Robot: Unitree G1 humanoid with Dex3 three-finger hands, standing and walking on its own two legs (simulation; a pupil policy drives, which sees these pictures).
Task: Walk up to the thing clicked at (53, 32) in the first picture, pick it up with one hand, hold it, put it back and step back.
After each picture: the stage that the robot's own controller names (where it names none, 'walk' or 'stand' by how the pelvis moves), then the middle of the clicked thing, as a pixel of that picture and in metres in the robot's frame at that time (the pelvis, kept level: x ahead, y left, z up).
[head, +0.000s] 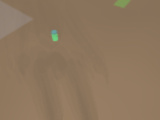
stand; (54, 35) +1.45 +0.34 -0.72
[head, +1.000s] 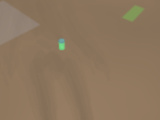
walk; (61, 44) +1.36 +0.18 -0.71
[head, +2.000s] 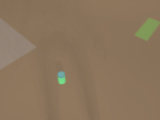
walk; (61, 77) +0.85 +0.18 -0.71
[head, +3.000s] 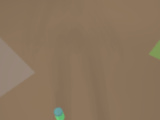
walk; (59, 114) +0.52 +0.24 -0.69
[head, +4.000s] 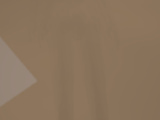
stand; out of the picture +0.34 +0.18 -0.71
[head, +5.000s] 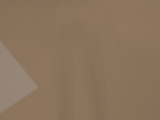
stand; out of the picture +0.33 +0.18 -0.72
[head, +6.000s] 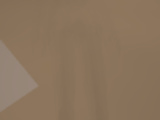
stand; out of the picture +0.35 +0.19 -0.73
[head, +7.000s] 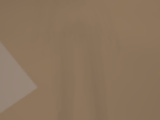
stand; out of the picture +0.34 +0.19 -0.73
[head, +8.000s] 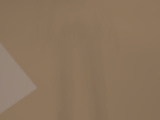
stand; out of the picture +0.33 +0.19 -0.73
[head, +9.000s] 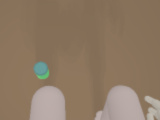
go down; (41, 70) +0.42 +0.19 -0.39
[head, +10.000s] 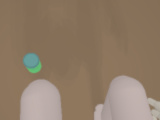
go down; (32, 63) +0.43 +0.21 -0.32
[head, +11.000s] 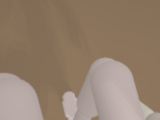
close in; out of the picture +0.42 +0.25 -0.23
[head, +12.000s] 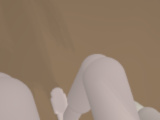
close; out of the picture +0.42 +0.26 -0.22
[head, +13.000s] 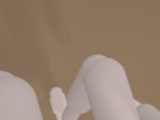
lift; out of the picture +0.39 +0.24 -0.23
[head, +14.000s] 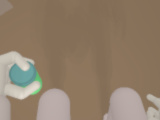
lift; (27, 79) +0.33 +0.20 -0.03
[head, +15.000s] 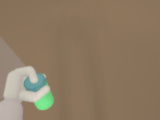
hold; (39, 92) +0.32 +0.16 +0.01
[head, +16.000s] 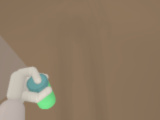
hold; (42, 92) +0.32 +0.16 +0.00
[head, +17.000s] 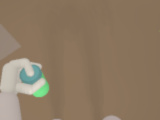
crouch; (35, 81) +0.36 +0.17 -0.06
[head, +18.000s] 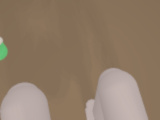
lower; out of the picture +0.46 +0.25 -0.11
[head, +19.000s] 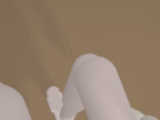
lower; out of the picture +0.42 +0.26 -0.23
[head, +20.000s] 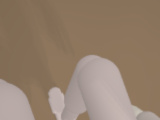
lower; out of the picture +0.42 +0.27 -0.23
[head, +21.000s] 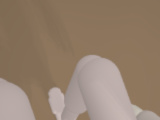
lower; out of the picture +0.41 +0.27 -0.23
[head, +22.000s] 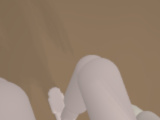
lower; out of the picture +0.41 +0.27 -0.23
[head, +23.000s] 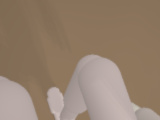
open; out of the picture +0.40 +0.25 -0.23
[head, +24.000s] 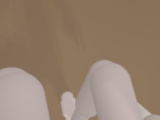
stand; out of the picture +0.40 +0.24 -0.24
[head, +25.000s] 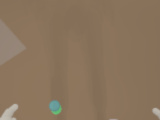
stand; (55, 107) +0.38 +0.17 -0.57
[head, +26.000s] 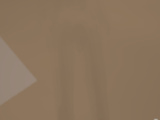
stand; out of the picture +0.35 +0.17 -0.67
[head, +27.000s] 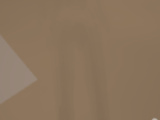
stand; out of the picture +0.35 +0.16 -0.67
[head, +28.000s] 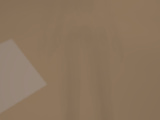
stand; out of the picture +0.37 +0.15 -0.72
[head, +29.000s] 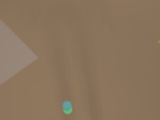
walk; (67, 107) +0.43 +0.11 -0.70
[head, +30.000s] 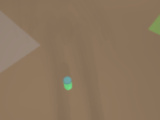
walk; (67, 83) +0.68 +0.15 -0.70
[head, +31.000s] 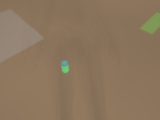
stand; (65, 66) +0.98 +0.21 -0.70
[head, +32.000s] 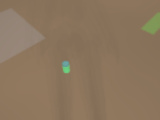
stand; (66, 67) +0.97 +0.19 -0.72
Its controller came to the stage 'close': yes
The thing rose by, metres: 0.71
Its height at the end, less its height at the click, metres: +0.00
